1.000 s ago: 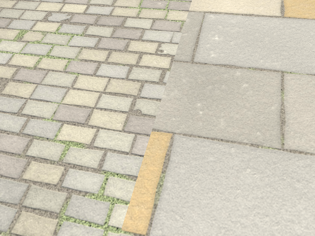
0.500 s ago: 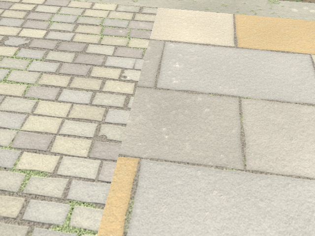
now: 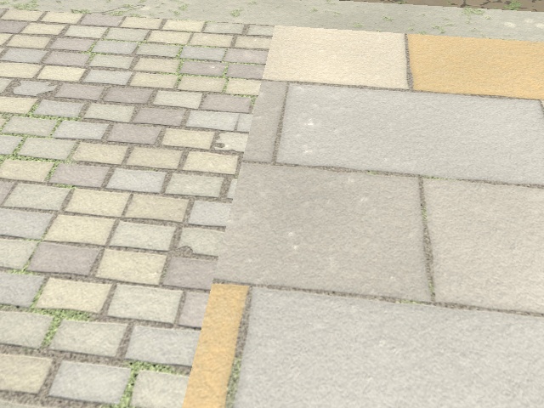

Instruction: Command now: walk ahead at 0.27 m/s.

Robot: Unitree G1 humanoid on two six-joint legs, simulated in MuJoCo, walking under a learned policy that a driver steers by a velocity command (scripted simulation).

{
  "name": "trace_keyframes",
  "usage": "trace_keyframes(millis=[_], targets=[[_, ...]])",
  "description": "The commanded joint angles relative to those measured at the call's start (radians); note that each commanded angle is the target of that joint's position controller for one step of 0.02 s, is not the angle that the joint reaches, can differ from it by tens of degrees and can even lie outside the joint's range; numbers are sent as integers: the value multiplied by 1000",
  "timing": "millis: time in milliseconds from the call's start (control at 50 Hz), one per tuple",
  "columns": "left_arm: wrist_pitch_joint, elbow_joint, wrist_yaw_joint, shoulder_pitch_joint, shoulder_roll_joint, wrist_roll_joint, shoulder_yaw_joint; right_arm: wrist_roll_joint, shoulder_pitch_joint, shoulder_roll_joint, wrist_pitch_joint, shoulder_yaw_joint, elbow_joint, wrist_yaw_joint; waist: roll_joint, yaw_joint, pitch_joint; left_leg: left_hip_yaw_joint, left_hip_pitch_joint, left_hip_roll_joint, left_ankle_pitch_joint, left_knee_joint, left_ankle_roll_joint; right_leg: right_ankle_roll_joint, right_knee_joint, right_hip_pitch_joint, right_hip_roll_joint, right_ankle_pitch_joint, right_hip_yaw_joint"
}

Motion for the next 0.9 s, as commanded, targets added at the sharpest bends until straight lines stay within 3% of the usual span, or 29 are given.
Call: trace_keyframes(millis=[20,40,60,100,160,180,200,240,260,280,300,320,340,360,380,420,520,640,660,700,720,740,760,780,800,820,840,860,900], targets=[[-45,-105,-9,-67,97,-38,29,25,131,-222,-14,-65,-14,-15,193,-46,108,-519,53,335,-704,-404,217,-31,180,-318,8,-151,-132],[-67,-134,-13,-150,115,-51,30,22,157,-243,-27,-72,-2,-22,180,-78,182,-662,40,426,-664,-469,271,-40,303,-438,-56,-140,-81],[-85,-145,-17,-178,125,-51,35,12,170,-241,-44,-72,5,-26,138,-80,187,-688,99,451,-573,-477,277,-50,395,-541,-97,-128,-45],[-108,-123,-28,-124,111,-38,33,10,139,-204,-63,-61,-4,-21,90,-48,95,-571,198,392,-413,-448,228,-62,435,-591,-138,-38,-42],[-122,-107,-45,-114,78,-23,18,24,75,-203,-58,-60,-19,-8,128,-33,41,-269,54,237,-170,-450,153,-29,204,-326,-109,71,-136],[-86,-111,-86,-131,76,61,12,-41,89,-220,-46,-69,7,11,115,-31,37,-169,-19,165,-177,-455,132,-20,97,-200,-53,56,-199],[-69,-108,-101,-121,78,55,16,-43,100,-235,-41,-78,15,20,166,-34,41,-148,-48,163,-173,-450,133,-17,43,-120,-32,61,-227],[-58,-87,-95,-41,98,31,20,-22,95,-236,-35,-81,22,28,145,10,39,-148,-125,198,-219,-405,133,-29,-45,52,-25,163,-255],[-62,-58,-84,44,121,32,29,-20,86,-225,-34,-78,23,28,100,54,29,-132,-190,187,-208,-324,125,-37,-59,173,-12,148,-257],[-73,0,-68,223,162,36,45,-34,62,-188,-36,-65,17,27,-4,146,-22,-80,-278,137,-114,-103,112,-46,-73,360,-12,81,-231],[-86,36,-50,425,259,61,65,-52,-13,-94,-41,-35,-24,26,-260,252,-85,26,-433,31,-115,358,77,-63,-218,475,-236,-260,70],[-96,6,-40,394,347,66,67,-16,-26,-32,-53,-20,-97,20,-392,198,-72,-105,-680,-100,-207,616,81,-136,-472,450,-413,-610,634],[-88,-17,-36,259,308,57,61,-18,-14,-92,-52,-28,-96,21,-213,121,-15,-170,-768,-10,-73,729,95,-192,-473,392,-450,-647,678],[-93,-29,-41,179,250,41,43,-30,-28,-139,-51,-37,-87,32,-97,78,15,-140,-743,59,41,705,85,-181,-424,318,-409,-503,539],[-99,-24,-47,146,218,32,32,-39,6,-152,-50,-39,-65,43,-58,36,8,-120,-656,98,89,637,62,-162,-421,244,-342,-388,401],[-114,-11,-42,133,177,28,14,-55,34,-151,-30,-36,-42,63,-99,9,23,-84,-569,125,137,591,18,-155,-483,152,-268,-279,264],[-130,58,-46,241,164,10,10,-42,-147,-131,-7,-22,-97,69,-48,34,126,-29,-675,127,286,420,-25,-197,-576,179,-228,-15,96],[-143,121,-40,284,182,5,8,-29,-324,-109,-14,-1,-152,79,-45,59,171,59,-499,97,410,95,31,-186,-659,265,-236,375,-60],[-140,134,-38,285,191,7,8,-30,-330,-109,-16,1,-155,76,-46,56,166,77,-470,82,382,58,51,-181,-636,311,-238,498,-87],[-135,157,-33,281,228,17,11,-32,-288,-124,-14,-4,-147,57,-89,22,95,126,-322,2,273,26,91,-160,-483,383,-246,1010,-135],[-127,172,-26,285,256,27,17,-35,-203,-150,-14,-14,-127,45,-126,-24,28,132,-220,-41,205,34,108,-148,-337,419,-257,1247,-146],[-114,180,-17,273,286,38,25,-34,-18,-185,-15,-31,-75,30,-150,-111,-73,125,-30,-73,134,36,127,-136,-118,395,-263,1357,-158],[-105,171,-11,224,288,38,27,-40,230,-226,-20,-51,2,12,-117,-230,-185,74,272,-33,134,14,149,-122,186,229,-227,1225,-180],[-110,130,-27,281,166,9,-3,-72,343,-334,-24,-82,31,-4,88,-204,-335,-271,601,220,-286,-23,199,-107,596,-124,-110,705,-182],[-133,108,-44,297,112,-5,-14,-59,334,-363,-30,-88,40,10,297,-136,-428,-833,678,390,-542,-264,248,-104,829,-365,59,-46,-40],[-136,87,-39,178,164,-2,-4,-51,231,-309,-31,-83,45,17,181,-120,-256,-811,577,352,-457,-332,225,-130,897,-495,-1,28,11],[-141,72,-39,102,171,-1,-7,-45,182,-243,-39,-70,53,18,50,-95,-120,-625,412,339,-290,-321,218,-130,860,-502,-62,119,-19],[-139,68,-45,76,153,10,-15,-46,148,-200,-48,-59,63,19,-14,-58,-59,-515,271,298,-182,-340,198,-129,779,-457,-101,151,-29],[-108,67,-63,99,113,42,-28,-39,127,-135,-62,-35,92,18,36,23,-5,-379,75,232,-138,-395,171,-106,696,-366,-144,151,-30]])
